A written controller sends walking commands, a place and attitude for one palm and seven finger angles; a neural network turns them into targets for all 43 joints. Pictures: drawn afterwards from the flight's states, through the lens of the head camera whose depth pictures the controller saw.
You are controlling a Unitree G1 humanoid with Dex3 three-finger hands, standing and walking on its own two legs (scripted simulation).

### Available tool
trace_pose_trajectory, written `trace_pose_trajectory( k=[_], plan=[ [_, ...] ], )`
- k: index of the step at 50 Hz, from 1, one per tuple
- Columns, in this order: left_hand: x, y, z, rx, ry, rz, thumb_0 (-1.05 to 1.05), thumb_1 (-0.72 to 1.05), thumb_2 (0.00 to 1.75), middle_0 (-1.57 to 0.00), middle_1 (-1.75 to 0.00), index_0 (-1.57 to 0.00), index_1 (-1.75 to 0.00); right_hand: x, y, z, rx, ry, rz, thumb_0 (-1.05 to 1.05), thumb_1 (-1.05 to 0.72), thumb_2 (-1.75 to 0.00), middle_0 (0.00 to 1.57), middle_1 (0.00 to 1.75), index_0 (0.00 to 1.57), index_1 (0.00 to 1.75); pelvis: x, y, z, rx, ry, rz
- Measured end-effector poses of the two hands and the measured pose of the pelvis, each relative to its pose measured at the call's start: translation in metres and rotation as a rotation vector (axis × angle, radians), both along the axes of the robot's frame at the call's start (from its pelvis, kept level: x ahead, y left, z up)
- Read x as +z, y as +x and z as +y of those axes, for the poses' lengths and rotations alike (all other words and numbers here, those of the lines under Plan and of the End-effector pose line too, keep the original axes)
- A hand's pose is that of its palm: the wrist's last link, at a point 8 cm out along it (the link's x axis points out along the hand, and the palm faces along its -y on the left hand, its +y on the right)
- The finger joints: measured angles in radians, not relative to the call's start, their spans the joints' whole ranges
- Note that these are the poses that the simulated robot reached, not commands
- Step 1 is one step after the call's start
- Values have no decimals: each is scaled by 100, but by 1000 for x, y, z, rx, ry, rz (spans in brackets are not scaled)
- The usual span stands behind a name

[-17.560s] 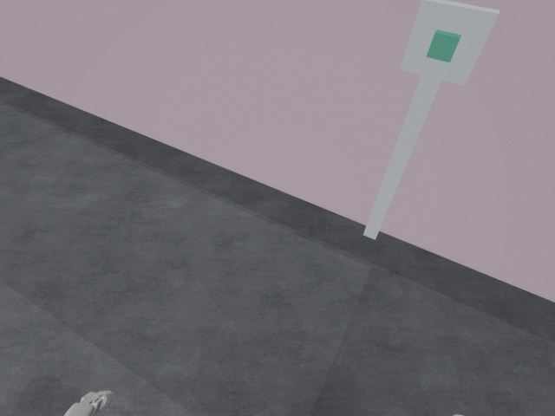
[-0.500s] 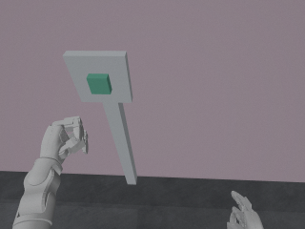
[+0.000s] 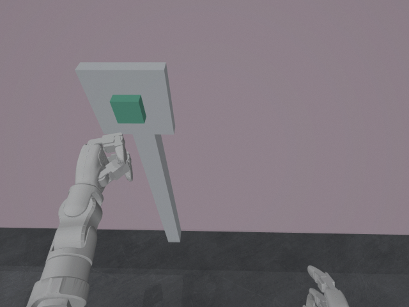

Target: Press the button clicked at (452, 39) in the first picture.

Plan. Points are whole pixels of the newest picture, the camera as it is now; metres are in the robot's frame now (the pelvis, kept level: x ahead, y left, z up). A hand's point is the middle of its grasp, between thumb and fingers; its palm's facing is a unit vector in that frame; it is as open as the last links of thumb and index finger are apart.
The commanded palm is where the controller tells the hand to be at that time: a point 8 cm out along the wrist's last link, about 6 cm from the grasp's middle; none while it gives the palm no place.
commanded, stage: aim a knuckle at the button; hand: left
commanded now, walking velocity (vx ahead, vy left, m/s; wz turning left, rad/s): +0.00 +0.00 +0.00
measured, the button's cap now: (129, 108) +0.50 +0.19 +0.13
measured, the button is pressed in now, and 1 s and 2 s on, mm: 0 0 5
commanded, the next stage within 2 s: press the button with the knuckle in 0.98 s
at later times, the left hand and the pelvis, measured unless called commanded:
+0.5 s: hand (137, 146) +0.41 +0.16 +0.09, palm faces +0.04 -1.00 -0.02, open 3.1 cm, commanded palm +0.37 +0.22 +0.09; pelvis +0.00 +0.00 +0.00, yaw -1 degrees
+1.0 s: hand (136, 150) +0.40 +0.16 +0.09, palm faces +0.04 -1.00 -0.02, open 3.1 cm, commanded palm +0.37 +0.21 +0.09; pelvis +0.00 +0.00 -0.01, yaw -1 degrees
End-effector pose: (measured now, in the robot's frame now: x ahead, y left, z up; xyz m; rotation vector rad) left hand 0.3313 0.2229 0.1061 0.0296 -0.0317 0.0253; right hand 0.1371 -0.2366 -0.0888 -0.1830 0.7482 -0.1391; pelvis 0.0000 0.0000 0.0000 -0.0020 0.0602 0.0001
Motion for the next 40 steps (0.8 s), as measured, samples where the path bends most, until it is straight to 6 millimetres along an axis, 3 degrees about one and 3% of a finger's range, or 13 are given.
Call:
trace_pose_trajectory(
  k=[19, 25, 31, 40],
  plan=[
    [-14, 54, -11, 9, -7, 38, 1, 89, 90, -131, -150, -131, -150, -19, -58, -15, -86, -19, 206, 1, -91, -90, 20, 30, 20, 30, -4, -4, 1, -14, -1, 49],
    [-11, 55, -7, 12, -6, 19, 2, 90, 90, -130, -150, -130, -150, -22, -71, -17, -112, -7, 238, 1, -91, -90, 20, 30, 20, 30, -4, 0, 2, -25, -1, 58],
    [-17, 49, -6, 10, -9, 29, 1, 90, 90, -130, -150, -130, -150, -22, -70, -16, -110, -2, 243, 1, -91, -90, 20, 30, 20, 30, -4, 1, 3, -23, -3, 58],
    [-16, 44, -13, 3, -14, 8, 2, 90, 90, -131, -150, -131, -150, -19, -47, -10, -77, -1, 188, 1, -91, -90, 20, 30, 20, 30, -5, -1, 4, -15, -5, 51]
  ],
)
